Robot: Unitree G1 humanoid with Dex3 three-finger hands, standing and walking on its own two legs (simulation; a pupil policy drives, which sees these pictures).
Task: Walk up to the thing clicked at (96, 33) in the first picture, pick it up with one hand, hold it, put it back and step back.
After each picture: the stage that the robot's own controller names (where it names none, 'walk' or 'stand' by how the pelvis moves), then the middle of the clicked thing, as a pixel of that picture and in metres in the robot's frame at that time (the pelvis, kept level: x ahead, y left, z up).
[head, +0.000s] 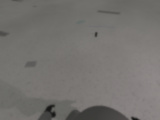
stand; (96, 34) +2.03 -0.09 -0.72
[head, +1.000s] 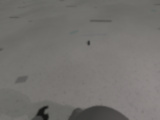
walk; (88, 43) +1.89 +0.22 -0.70
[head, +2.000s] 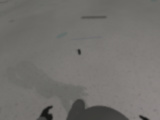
walk; (79, 51) +1.27 +0.38 -0.72
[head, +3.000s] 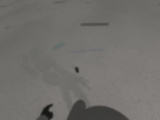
walk; (77, 70) +0.83 +0.34 -0.72
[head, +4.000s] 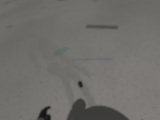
walk; (80, 84) +0.53 +0.24 -0.71
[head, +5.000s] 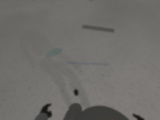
walk; (76, 92) +0.38 +0.19 -0.70
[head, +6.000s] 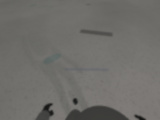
stand; (75, 101) +0.29 +0.18 -0.71
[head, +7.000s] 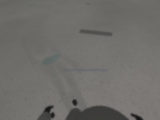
stand; (74, 102) +0.27 +0.20 -0.72
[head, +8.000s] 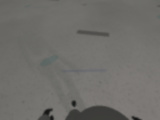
stand; (74, 103) +0.26 +0.19 -0.72
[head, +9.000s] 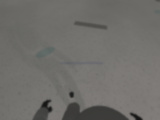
stand; (71, 94) +0.31 +0.18 -0.71
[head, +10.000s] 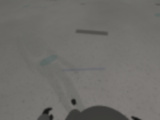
stand; (73, 102) +0.28 +0.20 -0.72
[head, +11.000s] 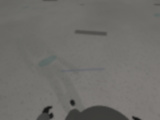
stand; (72, 102) +0.27 +0.22 -0.72
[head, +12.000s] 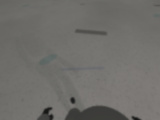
stand; (72, 100) +0.30 +0.21 -0.72
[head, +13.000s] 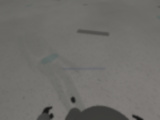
stand; (73, 100) +0.31 +0.21 -0.72
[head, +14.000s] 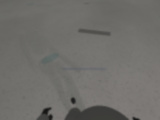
stand; (73, 100) +0.29 +0.21 -0.72
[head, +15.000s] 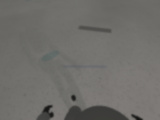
stand; (73, 98) +0.30 +0.21 -0.72
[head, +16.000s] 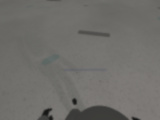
stand; (74, 101) +0.30 +0.18 -0.72
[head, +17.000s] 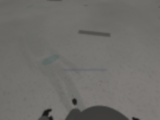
stand; (74, 101) +0.29 +0.19 -0.72
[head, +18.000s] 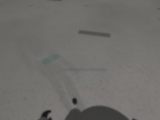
go down; (74, 101) +0.31 +0.18 -0.72
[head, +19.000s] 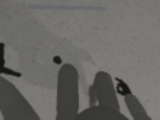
go down; (57, 60) +0.35 +0.28 -0.33
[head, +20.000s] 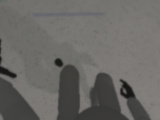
close in; (59, 62) +0.35 +0.30 -0.32
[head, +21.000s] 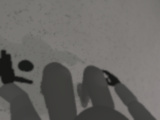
close in; (27, 66) +0.29 +0.34 -0.23
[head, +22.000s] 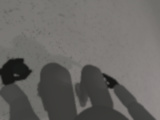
lift; (21, 69) +0.28 +0.34 -0.22
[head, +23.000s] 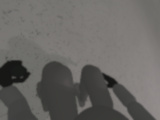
lift; (20, 71) +0.27 +0.34 -0.22
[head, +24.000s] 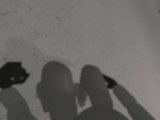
lift; (19, 72) +0.27 +0.34 -0.22
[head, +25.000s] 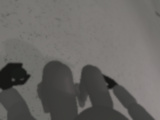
lift; (19, 73) +0.26 +0.34 -0.21
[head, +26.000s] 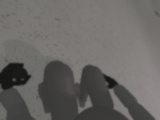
lift; (20, 73) +0.26 +0.34 -0.21
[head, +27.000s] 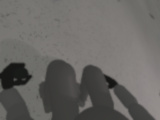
lift; (21, 73) +0.26 +0.33 -0.21
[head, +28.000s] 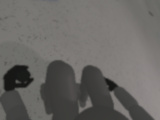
lift; (23, 76) +0.25 +0.32 -0.21
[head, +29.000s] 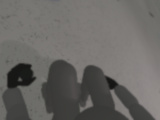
lift; (26, 75) +0.26 +0.32 -0.21
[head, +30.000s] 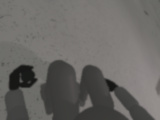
lift; (27, 76) +0.26 +0.30 -0.21
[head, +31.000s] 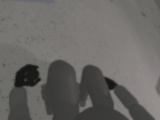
lift; (31, 75) +0.27 +0.28 -0.21
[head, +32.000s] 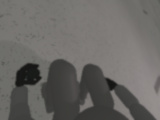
lift; (32, 74) +0.27 +0.27 -0.22
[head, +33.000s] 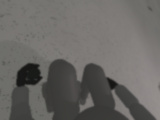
lift; (33, 74) +0.27 +0.27 -0.21
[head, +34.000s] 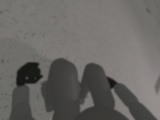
lift; (33, 73) +0.28 +0.27 -0.22
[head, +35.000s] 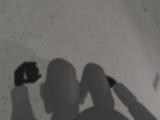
lift; (31, 72) +0.28 +0.27 -0.21
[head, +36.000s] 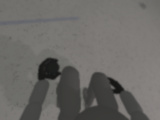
lift; (52, 69) +0.28 +0.27 -0.09
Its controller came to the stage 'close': yes
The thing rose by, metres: 0.30
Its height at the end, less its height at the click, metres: +0.30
